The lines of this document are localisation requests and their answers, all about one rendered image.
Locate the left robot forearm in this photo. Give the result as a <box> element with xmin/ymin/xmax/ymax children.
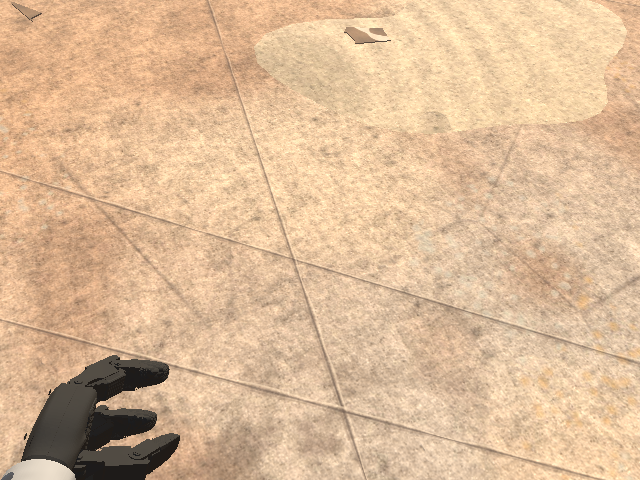
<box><xmin>1</xmin><ymin>459</ymin><xmax>76</xmax><ymax>480</ymax></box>

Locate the robot left hand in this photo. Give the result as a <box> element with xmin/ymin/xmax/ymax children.
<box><xmin>21</xmin><ymin>355</ymin><xmax>180</xmax><ymax>480</ymax></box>

